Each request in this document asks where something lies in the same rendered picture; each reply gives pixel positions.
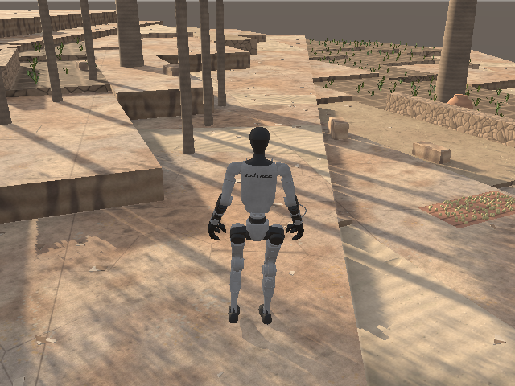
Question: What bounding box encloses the robot right forearm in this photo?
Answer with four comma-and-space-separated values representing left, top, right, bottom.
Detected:
288, 195, 303, 225

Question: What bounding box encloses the right robot foot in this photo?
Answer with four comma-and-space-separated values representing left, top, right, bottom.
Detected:
258, 304, 272, 325

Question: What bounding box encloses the robot left forearm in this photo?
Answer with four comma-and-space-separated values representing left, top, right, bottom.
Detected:
210, 194, 227, 225

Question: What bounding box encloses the robot foot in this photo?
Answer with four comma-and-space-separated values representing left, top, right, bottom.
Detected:
258, 304, 272, 325
228, 305, 240, 323

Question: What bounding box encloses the left robot hand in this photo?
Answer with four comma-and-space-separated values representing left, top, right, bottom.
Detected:
208, 221, 226, 240

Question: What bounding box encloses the left robot foot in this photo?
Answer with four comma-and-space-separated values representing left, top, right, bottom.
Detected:
228, 305, 240, 323

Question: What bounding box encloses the right robot hand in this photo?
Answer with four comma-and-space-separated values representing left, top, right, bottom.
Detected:
286, 223, 304, 240

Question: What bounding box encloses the left robot upper arm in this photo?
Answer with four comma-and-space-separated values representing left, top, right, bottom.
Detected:
220, 162, 242, 206

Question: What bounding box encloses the right robot upper arm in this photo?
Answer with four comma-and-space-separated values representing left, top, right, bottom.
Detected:
276, 162, 297, 207

